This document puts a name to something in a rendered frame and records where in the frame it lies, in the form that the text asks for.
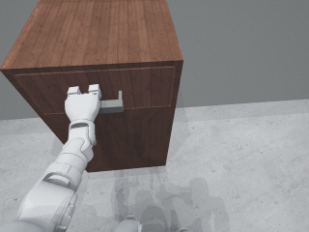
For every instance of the robot left hand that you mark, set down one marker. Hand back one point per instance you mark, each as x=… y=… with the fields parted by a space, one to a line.
x=80 y=106

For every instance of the handle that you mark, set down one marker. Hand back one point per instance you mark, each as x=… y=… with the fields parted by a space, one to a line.
x=111 y=106

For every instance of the robot left thigh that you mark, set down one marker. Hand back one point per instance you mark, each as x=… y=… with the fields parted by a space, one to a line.
x=129 y=225

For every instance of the robot left forearm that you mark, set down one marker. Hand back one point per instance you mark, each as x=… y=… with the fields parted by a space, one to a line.
x=66 y=171

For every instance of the cabinet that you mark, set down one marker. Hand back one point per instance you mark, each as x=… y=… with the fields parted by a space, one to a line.
x=91 y=35

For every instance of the left robot upper arm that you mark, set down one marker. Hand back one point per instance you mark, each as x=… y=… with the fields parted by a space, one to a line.
x=49 y=208

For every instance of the left robot shin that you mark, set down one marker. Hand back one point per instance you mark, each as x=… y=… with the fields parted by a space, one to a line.
x=131 y=217

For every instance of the drawer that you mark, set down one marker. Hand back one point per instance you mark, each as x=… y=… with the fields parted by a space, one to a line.
x=141 y=87

